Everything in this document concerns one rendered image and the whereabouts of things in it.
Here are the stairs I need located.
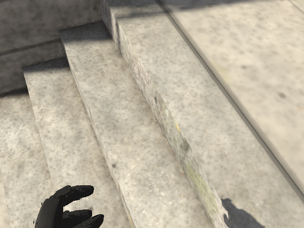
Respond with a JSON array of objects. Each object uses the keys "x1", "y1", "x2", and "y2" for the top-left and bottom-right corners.
[{"x1": 0, "y1": 0, "x2": 237, "y2": 228}]

